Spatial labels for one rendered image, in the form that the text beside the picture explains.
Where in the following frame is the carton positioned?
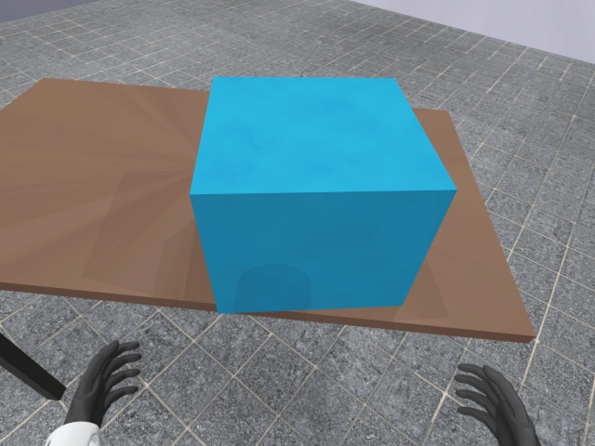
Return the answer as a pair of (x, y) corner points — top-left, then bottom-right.
(190, 77), (457, 314)

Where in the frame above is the right robot hand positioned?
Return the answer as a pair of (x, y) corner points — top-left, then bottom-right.
(455, 363), (541, 446)

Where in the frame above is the left robot hand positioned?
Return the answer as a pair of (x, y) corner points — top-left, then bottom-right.
(63, 340), (142, 429)

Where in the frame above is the table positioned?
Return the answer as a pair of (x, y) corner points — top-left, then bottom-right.
(0, 77), (536, 400)

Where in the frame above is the left robot forearm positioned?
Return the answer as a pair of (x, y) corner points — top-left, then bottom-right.
(45, 422), (102, 446)

